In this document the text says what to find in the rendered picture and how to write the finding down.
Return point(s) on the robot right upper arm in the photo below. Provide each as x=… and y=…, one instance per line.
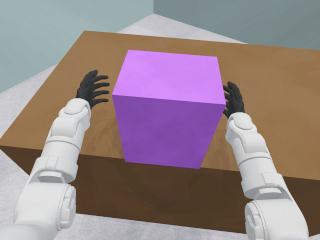
x=274, y=219

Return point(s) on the robot left upper arm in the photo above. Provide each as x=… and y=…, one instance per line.
x=44, y=209

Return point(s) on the robot left forearm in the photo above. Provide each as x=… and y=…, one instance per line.
x=58, y=161

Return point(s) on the right robot hand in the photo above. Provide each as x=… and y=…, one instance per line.
x=235, y=100

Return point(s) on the robot right forearm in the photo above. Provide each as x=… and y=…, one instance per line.
x=260, y=180

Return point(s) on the carton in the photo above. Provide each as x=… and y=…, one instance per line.
x=168, y=106

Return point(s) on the left robot hand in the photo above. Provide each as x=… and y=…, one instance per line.
x=87, y=87

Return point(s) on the pedestal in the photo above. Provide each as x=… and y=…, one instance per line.
x=280, y=89

